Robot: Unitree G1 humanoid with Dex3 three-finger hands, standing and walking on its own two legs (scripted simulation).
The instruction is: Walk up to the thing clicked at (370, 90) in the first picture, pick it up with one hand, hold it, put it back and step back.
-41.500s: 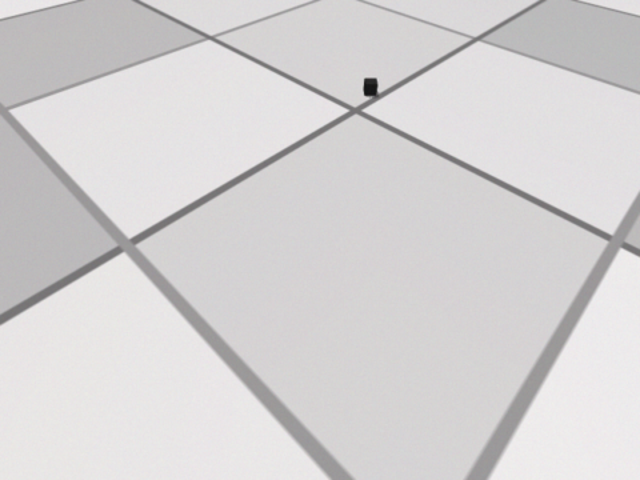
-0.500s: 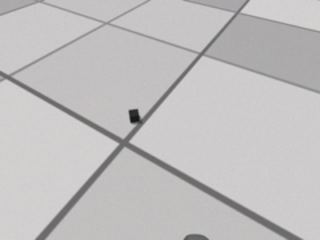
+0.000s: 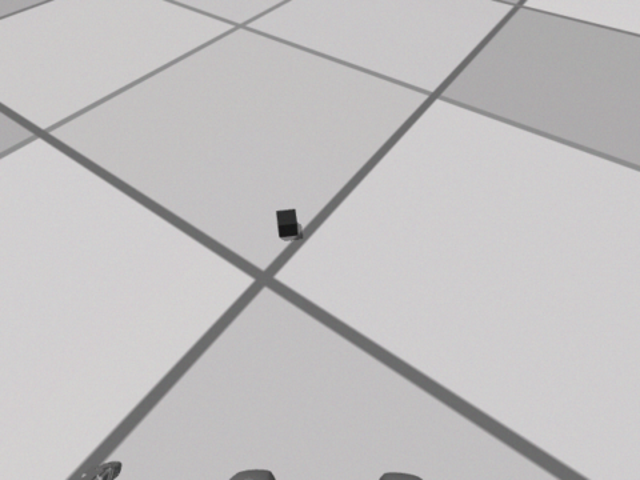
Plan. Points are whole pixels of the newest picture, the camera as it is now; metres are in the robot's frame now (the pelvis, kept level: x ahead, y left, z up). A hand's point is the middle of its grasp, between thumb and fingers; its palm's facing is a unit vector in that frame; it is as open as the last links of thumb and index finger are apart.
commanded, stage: step back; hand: left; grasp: from above
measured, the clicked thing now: (287, 223) +1.07 +0.14 -0.72
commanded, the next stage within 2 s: stand in 0.16 s
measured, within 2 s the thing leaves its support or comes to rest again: neither
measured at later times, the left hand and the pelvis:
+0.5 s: hand out of the picture +0.09 +0.26 -0.13, palm faces -0.04 -0.94 -0.33, open 7.4 cm; pelvis +0.01 +0.01 +0.02, yaw -2 degrees
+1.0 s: hand out of the picture +0.08 +0.26 -0.13, palm faces -0.07 -0.94 -0.33, open 7.4 cm; pelvis +0.00 +0.01 +0.02, yaw -2 degrees
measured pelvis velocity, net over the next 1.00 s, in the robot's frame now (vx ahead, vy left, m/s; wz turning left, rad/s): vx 0.00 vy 0.01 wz -0.03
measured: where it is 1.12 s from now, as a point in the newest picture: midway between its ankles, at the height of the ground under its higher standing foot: outside the picture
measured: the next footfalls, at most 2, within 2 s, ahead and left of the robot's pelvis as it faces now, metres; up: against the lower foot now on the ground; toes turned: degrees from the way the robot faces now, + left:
none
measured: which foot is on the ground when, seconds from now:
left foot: down 0.00-1.00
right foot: down 0.00-1.00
